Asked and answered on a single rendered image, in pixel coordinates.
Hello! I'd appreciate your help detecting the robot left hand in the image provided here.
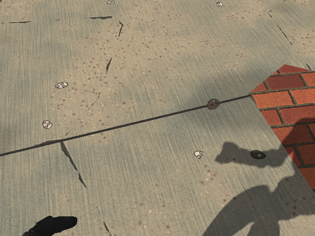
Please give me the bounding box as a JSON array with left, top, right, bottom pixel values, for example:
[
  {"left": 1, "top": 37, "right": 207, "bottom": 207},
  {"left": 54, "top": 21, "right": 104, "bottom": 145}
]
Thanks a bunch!
[{"left": 22, "top": 215, "right": 78, "bottom": 236}]

